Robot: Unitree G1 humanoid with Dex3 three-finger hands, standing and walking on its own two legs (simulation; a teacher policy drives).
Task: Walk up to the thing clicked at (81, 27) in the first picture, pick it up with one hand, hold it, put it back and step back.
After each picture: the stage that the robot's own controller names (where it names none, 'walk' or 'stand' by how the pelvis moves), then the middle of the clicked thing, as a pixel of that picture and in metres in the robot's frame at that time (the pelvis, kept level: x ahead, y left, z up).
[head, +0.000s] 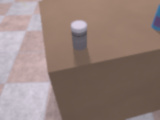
stand; (79, 35) +0.58 +0.04 +0.07
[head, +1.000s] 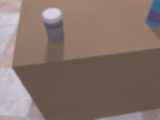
walk; (54, 26) +0.53 +0.14 +0.10
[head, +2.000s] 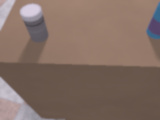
stand; (35, 24) +0.50 +0.20 +0.11
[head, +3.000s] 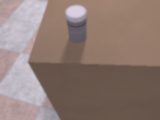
stand; (76, 25) +0.50 +0.05 +0.11
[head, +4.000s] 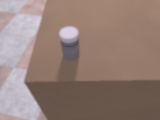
stand; (70, 44) +0.47 +0.06 +0.08
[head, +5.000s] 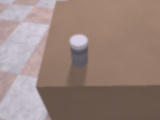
stand; (79, 51) +0.47 +0.04 +0.06
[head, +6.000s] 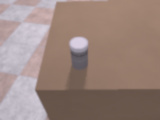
stand; (79, 54) +0.46 +0.04 +0.06
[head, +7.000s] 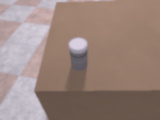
stand; (78, 55) +0.45 +0.04 +0.06
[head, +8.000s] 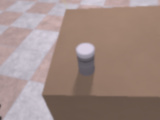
rise first; (86, 59) +0.44 +0.03 +0.06
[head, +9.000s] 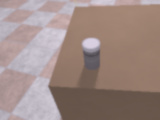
go down; (91, 54) +0.47 +0.02 +0.07
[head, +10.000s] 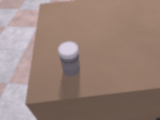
go down; (69, 59) +0.43 +0.03 +0.07
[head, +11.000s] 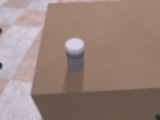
go down; (75, 55) +0.46 +0.02 +0.07
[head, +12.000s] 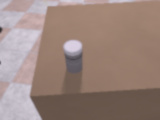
go down; (73, 57) +0.46 +0.03 +0.07
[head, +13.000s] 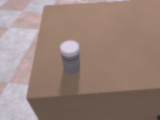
go down; (70, 58) +0.45 +0.03 +0.07
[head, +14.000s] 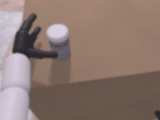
close; (59, 43) +0.47 +0.05 +0.09
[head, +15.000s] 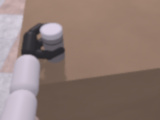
lift; (53, 43) +0.46 +0.07 +0.11
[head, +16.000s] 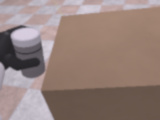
lift; (30, 53) +0.32 +0.15 +0.25
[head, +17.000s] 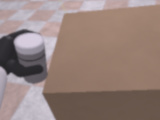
hold; (32, 59) +0.30 +0.15 +0.23
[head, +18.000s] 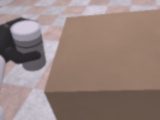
hold; (30, 46) +0.32 +0.15 +0.27
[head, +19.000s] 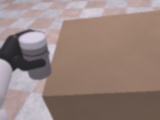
crouch; (36, 56) +0.32 +0.14 +0.24
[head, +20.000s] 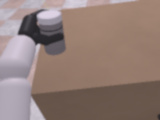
crouch; (52, 33) +0.41 +0.08 +0.23
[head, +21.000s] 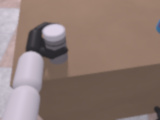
lower; (56, 45) +0.45 +0.05 +0.09
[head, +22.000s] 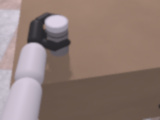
lower; (58, 36) +0.47 +0.04 +0.12
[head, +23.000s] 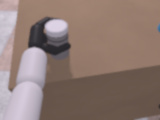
lower; (58, 40) +0.46 +0.04 +0.11
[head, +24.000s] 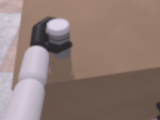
lower; (59, 39) +0.46 +0.04 +0.11
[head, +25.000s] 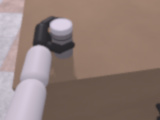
rest; (62, 39) +0.46 +0.03 +0.12
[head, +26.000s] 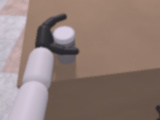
withdraw; (65, 46) +0.45 +0.03 +0.10
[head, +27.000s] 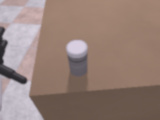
sink last; (77, 58) +0.42 +0.02 +0.09
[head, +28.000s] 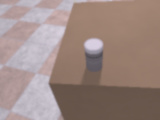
stand; (94, 55) +0.45 +0.01 +0.07
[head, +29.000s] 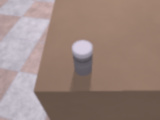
stand; (82, 58) +0.41 +0.02 +0.07
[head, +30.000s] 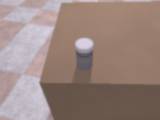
stand; (84, 54) +0.46 +0.02 +0.06
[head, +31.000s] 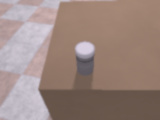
stand; (85, 59) +0.43 +0.02 +0.06
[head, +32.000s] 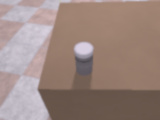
stand; (84, 59) +0.43 +0.02 +0.06
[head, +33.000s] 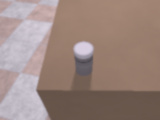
stand; (83, 59) +0.42 +0.02 +0.06
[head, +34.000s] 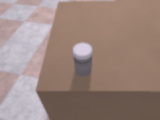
stand; (82, 60) +0.42 +0.03 +0.06
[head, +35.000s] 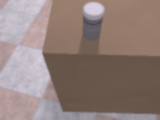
walk; (92, 22) +0.51 -0.02 +0.09
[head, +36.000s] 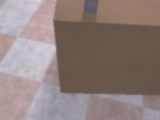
walk; out of the picture +0.73 -0.02 +0.07
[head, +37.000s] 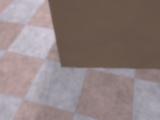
stand; out of the picture +1.03 +0.06 +0.08
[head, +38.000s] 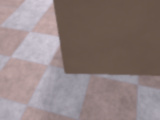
stand; out of the picture +1.03 +0.02 +0.08
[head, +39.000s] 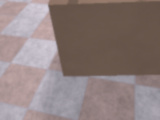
stand; out of the picture +1.06 +0.05 +0.06
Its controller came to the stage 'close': yes
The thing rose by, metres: 0.20
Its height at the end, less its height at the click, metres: +0.00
